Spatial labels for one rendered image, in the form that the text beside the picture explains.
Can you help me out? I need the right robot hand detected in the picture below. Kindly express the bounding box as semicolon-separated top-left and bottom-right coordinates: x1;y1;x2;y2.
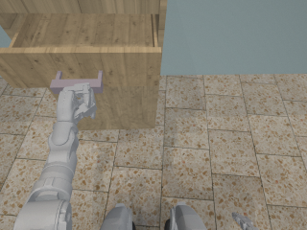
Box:
231;212;259;230

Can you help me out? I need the left robot shin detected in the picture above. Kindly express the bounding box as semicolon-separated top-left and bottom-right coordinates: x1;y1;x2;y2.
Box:
115;203;126;208

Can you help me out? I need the handle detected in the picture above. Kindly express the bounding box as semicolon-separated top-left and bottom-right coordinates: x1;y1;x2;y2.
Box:
50;70;104;94

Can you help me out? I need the left robot thigh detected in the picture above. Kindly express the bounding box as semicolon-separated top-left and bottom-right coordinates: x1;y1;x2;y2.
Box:
100;206;132;230

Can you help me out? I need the left robot hand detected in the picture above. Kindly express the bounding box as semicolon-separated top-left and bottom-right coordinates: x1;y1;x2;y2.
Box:
57;82;97;126

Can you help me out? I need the robot left forearm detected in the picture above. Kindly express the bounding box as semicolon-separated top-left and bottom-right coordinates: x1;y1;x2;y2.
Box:
12;121;80;230

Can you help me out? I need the cabinet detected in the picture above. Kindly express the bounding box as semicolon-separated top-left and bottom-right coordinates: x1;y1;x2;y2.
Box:
0;0;168;131

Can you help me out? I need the drawer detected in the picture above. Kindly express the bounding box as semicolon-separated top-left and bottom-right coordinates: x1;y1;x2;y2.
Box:
0;12;161;88

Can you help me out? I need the robot left upper arm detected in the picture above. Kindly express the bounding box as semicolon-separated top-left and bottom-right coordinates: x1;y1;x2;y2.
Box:
15;199;73;230

